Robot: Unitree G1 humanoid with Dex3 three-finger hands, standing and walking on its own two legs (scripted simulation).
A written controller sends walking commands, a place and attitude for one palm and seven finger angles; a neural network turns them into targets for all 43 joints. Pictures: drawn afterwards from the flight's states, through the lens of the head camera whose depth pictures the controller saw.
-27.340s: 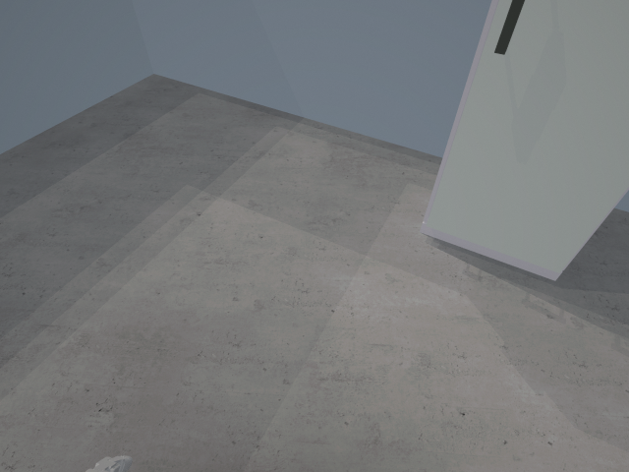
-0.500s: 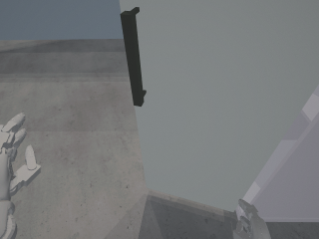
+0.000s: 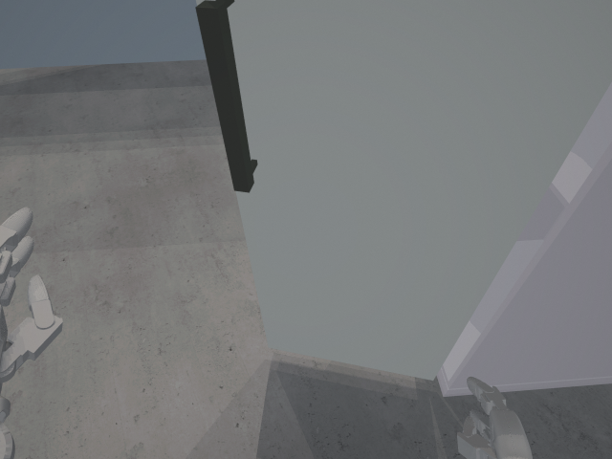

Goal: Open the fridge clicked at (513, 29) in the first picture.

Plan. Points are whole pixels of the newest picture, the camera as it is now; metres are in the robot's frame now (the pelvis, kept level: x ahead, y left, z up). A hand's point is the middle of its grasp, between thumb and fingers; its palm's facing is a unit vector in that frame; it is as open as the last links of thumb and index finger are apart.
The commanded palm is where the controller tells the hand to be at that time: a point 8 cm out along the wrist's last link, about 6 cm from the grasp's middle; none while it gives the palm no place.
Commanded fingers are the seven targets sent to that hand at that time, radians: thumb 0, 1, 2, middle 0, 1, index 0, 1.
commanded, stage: step back with the hand held close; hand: left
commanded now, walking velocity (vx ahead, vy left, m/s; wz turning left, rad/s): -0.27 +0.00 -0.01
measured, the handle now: (236, 104) +0.54 +0.15 +0.21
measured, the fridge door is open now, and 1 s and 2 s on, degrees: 74 74 74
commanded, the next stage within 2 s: stop stepping back and stand still in 0.76 s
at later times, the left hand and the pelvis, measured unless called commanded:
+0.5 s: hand out of the picture +0.09 +0.28 +0.16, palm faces +0.51 -0.75 -0.41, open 7.4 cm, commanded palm +0.03 +0.32 +0.18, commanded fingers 0.00 0.90 0.90 -0.20 -0.30 -0.20 -0.30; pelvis -0.10 +0.01 -0.02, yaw +3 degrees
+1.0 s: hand out of the picture -0.11 +0.26 +0.18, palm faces +0.66 -0.58 -0.47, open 7.4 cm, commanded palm -0.18 +0.30 +0.18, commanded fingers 0.00 0.90 0.90 -0.20 -0.30 -0.20 -0.30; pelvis -0.23 -0.03 -0.06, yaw +17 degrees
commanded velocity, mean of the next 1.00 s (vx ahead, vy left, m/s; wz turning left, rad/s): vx -0.24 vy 0.01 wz -0.06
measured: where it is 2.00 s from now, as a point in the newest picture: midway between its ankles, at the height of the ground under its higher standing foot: outside the picture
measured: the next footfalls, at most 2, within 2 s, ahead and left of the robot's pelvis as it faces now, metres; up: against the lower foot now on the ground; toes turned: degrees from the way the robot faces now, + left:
right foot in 0.96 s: -0.12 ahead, -0.11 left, +0.00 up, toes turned +16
left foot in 1.20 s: -0.30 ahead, +0.12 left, +0.00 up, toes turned +16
